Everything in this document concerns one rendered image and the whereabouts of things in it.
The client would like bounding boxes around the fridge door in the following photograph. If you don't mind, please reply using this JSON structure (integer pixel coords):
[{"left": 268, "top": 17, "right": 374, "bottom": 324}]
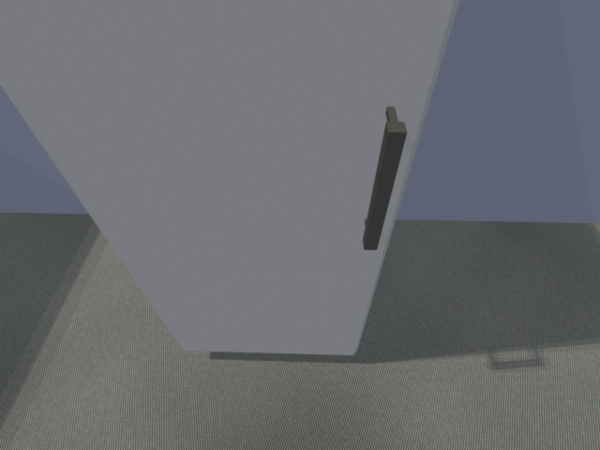
[{"left": 0, "top": 0, "right": 454, "bottom": 355}]

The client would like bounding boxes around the handle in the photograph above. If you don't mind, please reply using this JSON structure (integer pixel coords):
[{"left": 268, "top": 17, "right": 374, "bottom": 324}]
[{"left": 363, "top": 107, "right": 407, "bottom": 250}]

